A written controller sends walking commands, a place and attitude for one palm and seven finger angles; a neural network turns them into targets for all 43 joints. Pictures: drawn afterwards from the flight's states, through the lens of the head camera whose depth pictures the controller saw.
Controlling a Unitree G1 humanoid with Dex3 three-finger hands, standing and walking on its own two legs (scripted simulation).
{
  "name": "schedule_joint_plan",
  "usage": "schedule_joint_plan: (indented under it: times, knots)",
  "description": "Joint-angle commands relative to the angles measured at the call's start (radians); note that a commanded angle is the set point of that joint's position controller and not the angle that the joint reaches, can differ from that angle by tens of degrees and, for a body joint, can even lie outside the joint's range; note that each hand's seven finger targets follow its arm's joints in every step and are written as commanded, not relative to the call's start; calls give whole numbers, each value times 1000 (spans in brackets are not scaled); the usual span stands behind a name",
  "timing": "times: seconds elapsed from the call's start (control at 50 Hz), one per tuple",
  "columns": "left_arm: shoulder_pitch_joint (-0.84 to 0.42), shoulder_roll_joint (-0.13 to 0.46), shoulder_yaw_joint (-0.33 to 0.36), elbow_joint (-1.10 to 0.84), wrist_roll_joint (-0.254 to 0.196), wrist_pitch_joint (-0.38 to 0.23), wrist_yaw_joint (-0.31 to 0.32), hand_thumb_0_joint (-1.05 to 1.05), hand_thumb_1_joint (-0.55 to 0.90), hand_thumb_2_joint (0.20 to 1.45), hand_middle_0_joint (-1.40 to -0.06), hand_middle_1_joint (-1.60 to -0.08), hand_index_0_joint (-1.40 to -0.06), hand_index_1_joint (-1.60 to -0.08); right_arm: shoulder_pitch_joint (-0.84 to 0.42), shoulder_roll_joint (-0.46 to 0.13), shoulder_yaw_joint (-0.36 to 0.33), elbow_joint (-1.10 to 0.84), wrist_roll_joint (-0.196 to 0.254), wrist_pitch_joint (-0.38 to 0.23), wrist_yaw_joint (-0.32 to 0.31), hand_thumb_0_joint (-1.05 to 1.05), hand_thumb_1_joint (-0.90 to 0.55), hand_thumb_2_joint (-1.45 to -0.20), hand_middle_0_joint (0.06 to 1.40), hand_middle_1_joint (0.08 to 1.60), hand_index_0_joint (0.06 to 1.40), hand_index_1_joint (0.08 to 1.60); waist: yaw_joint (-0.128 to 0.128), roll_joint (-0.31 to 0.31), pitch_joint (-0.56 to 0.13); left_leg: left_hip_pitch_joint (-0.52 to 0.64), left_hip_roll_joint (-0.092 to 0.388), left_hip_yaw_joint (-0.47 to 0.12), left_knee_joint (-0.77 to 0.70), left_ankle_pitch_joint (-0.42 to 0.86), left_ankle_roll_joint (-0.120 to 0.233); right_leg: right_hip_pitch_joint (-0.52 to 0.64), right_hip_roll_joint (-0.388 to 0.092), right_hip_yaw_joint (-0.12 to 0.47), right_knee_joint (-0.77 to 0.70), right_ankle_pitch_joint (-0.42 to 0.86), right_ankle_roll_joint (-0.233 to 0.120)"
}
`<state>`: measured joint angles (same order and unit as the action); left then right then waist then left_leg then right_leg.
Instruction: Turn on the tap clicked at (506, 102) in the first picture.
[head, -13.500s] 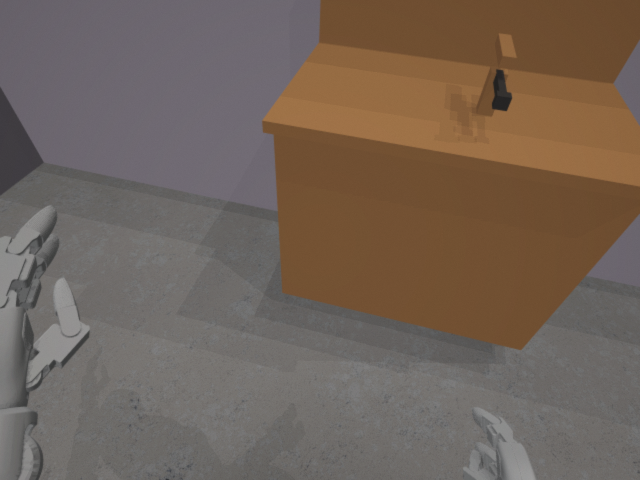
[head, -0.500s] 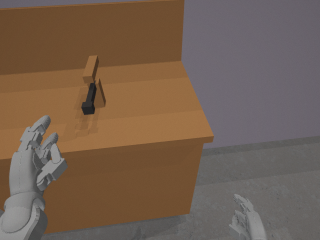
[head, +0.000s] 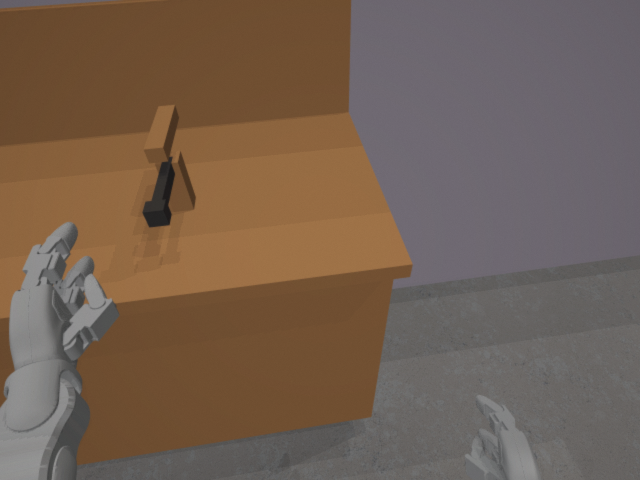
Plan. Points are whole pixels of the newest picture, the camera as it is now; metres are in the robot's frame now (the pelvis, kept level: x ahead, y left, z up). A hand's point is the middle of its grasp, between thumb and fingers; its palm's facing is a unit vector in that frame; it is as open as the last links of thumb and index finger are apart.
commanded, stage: reach beside the lever's end, fingers flat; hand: left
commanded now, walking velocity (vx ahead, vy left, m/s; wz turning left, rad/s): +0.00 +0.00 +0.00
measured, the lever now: (157, 213) +0.40 +0.30 +0.13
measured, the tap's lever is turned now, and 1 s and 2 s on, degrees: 0 0 0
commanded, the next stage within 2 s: push the lever round in 1.68 s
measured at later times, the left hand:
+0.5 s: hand (117, 272) +0.28 +0.29 +0.14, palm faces +0.53 -0.85 -0.08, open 7.6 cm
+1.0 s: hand (123, 251) +0.33 +0.32 +0.12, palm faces +0.52 -0.85 -0.07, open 7.8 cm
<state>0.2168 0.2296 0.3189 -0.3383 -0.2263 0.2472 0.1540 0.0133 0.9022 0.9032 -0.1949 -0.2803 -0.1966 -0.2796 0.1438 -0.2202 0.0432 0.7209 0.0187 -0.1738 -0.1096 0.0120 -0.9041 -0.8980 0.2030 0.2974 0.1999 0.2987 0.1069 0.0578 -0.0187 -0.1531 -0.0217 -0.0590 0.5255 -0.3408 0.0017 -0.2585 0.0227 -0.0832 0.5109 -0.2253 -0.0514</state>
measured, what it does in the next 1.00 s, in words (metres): stands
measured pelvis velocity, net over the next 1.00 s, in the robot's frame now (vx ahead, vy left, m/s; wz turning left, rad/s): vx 0.00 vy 0.01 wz -0.01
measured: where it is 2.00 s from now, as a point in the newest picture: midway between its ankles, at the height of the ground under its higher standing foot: outside the picture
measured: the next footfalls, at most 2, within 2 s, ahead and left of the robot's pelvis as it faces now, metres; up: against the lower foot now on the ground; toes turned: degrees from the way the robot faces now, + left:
none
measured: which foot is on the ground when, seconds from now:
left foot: down 0.00-1.00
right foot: down 0.00-1.00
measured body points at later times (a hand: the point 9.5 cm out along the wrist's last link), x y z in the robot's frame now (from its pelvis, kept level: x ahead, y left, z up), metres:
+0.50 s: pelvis +0.00 -0.01 +0.00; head +0.00 -0.03 +0.45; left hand +0.25 +0.34 +0.14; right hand +0.18 -0.24 -0.10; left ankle -0.03 +0.12 -0.73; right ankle +0.03 -0.09 -0.73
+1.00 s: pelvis +0.00 +0.01 +0.00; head +0.02 +0.00 +0.45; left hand +0.29 +0.36 +0.13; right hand +0.16 -0.23 -0.11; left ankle -0.03 +0.12 -0.73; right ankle +0.03 -0.09 -0.73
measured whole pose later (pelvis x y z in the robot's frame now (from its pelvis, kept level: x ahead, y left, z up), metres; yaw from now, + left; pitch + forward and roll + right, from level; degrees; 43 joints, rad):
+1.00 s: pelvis +0.00 +0.01 +0.00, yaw -1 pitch +3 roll -1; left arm -0.20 0.33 0.43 0.27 -0.19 0.05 0.07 0.01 0.90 0.90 -0.15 -0.16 -0.16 -0.16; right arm 0.20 -0.24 0.02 0.74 0.02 -0.17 -0.13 0.01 -0.90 -0.90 0.20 0.30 0.20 0.30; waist 0.06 0.04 -0.04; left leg -0.28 -0.03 -0.04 0.58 -0.35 0.01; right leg -0.38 0.02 -0.07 0.54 -0.22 -0.04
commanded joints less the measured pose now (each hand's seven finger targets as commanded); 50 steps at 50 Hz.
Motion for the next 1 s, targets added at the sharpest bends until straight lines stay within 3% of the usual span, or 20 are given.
schedule_joint_plan:
  times: [0.0,0.06,0.08,0.1,0.16,0.18,0.3,0.44,0.54,0.58,0.64,0.66,0.68,0.7,0.72,0.78,0.8,0.82,0.86,0.98]
  knots:
    - [-262,193,73,-171,-4,-98,-27,0,900,900,-187,-260,-187,-260,-150,-103,-34,-143,10,-66,-24,0,-900,-900,200,300,200,300,-31,-13,-111,-128,-8,21,-93,172,3,165,-25,66,-93,34,27]
    - [-278,229,111,-106,-8,-92,-31,0,900,900,-184,-252,-184,-252,-151,-108,-39,-137,11,-70,-28,0,-900,-900,200,300,200,300,-23,-22,-116,-154,-8,24,-83,170,9,183,-33,81,-96,37,31]
    - [-272,263,153,-61,-10,-86,-30,0,900,900,-183,-250,-183,-250,-146,-113,-40,-133,14,-67,-28,0,-900,-900,200,300,200,300,-22,-38,-109,-163,-6,23,-82,167,9,183,-31,84,-99,32,31]
    - [-300,249,133,-61,-12,-85,-36,0,900,900,-182,-247,-182,-247,-154,-108,-40,-133,16,-62,-29,0,-900,-900,200,300,200,300,-24,-22,-122,-165,-8,27,-81,169,11,194,-36,91,-99,34,33]
    - [-327,296,189,-3,-20,-84,-35,0,900,900,-180,-240,-180,-240,-149,-113,-47,-131,16,-59,-27,0,-900,-900,200,300,200,300,-17,-62,-153,-197,-4,25,-58,186,12,225,-54,120,-89,82,45]
    - [-318,314,209,10,-21,-86,-37,0,900,900,-179,-238,-179,-238,-147,-115,-50,-131,16,-55,-25,0,-900,-900,200,300,200,300,-12,-38,-168,-197,-3,28,-49,186,12,232,-58,132,-84,99,49]
    - [-421,326,198,68,-19,-135,-55,0,900,900,-174,-223,-174,-223,-128,-121,-55,-132,22,-60,-24,0,-900,-900,200,300,200,300,-33,-34,-181,-205,-1,31,-36,196,16,208,-54,129,-58,127,49]
    - [-541,322,158,164,-8,-164,-82,0,900,900,-168,-205,-168,-205,-107,-134,-57,-125,26,-71,-35,0,-900,-900,200,300,200,300,-53,-11,-167,-209,-7,31,-36,163,17,150,-41,110,-56,61,38]
    - [-564,351,183,193,4,-184,-75,0,900,900,-164,-193,-164,-193,-88,-135,-61,-131,20,-71,-34,0,-900,-900,200,300,200,300,-39,-13,-226,-192,-7,30,-37,226,11,172,-31,85,-27,142,30]
    - [-574,348,180,197,11,-195,-70,0,900,900,-162,-187,-162,-187,-79,-135,-59,-130,18,-69,-32,0,-900,-900,200,300,200,300,-37,24,-240,-172,-8,28,-41,256,2,166,-23,69,-17,170,23]
    - [-549,352,193,264,12,-202,-66,0,900,900,-160,-180,-160,-180,-67,-137,-59,-128,17,-64,-30,0,-900,-900,200,300,200,300,-34,-19,-219,-195,-3,27,-45,260,0,158,-20,65,-14,176,23]
    - [-576,358,194,275,15,-202,-66,0,900,900,-159,-177,-159,-177,-62,-141,-58,-128,16,-60,-31,0,-900,-900,200,300,200,300,-41,-44,-214,-204,-2,26,-46,256,1,156,-20,62,-13,174,25]
    - [-585,367,199,296,21,-199,-66,0,900,900,-158,-175,-158,-175,-62,-141,-58,-126,18,-54,-31,0,-900,-900,200,300,200,300,-38,-14,-201,-203,-1,24,-51,244,-1,143,-18,60,-18,150,22]
    - [-631,344,170,294,24,-204,-67,0,900,900,-158,-173,-158,-173,-61,-138,-56,-127,19,-54,-31,0,-900,-900,200,300,200,300,-54,-27,-193,-198,0,23,-55,245,-3,133,-19,55,-21,151,23]
    - [-632,355,183,291,24,-207,-67,0,900,900,-157,-170,-157,-170,-59,-139,-59,-129,16,-55,-30,0,-900,-900,200,300,200,300,-43,2,-220,-189,-1,24,-52,255,-6,138,-18,58,-17,158,19]
    - [-635,380,202,288,31,-225,-69,0,900,900,-154,-163,-154,-163,-43,-140,-64,-129,13,-49,-28,0,-900,-900,200,300,200,300,-43,17,-255,-164,1,25,-44,317,-18,148,-11,50,-6,206,15]
    - [-650,346,167,293,30,-234,-75,0,900,900,-153,-160,-153,-160,-41,-138,-63,-130,12,-49,-28,0,-900,-900,200,300,200,300,-50,24,-252,-161,1,26,-42,325,-19,140,-13,51,-4,213,15]
    - [-673,363,175,305,35,-243,-74,0,900,900,-153,-157,-153,-157,-31,-141,-63,-123,12,-49,-29,0,-900,-900,200,300,200,300,-56,31,-248,-163,3,23,-41,325,-22,131,-11,49,-2,211,13]
    - [-691,347,160,342,36,-256,-77,0,900,900,-151,-152,-151,-152,-24,-143,-63,-118,10,-49,-29,0,-900,-900,200,300,200,300,-65,3,-223,-173,4,18,-40,308,-22,113,-9,45,-3,197,15]
    - [-759,413,203,443,42,-278,-95,0,900,900,-150,-150,-150,-150,-5,-152,-67,-104,11,-35,-34,0,-900,-900,200,300,200,300,-66,4,-235,-195,2,18,-38,276,-18,110,-11,51,-7,171,13]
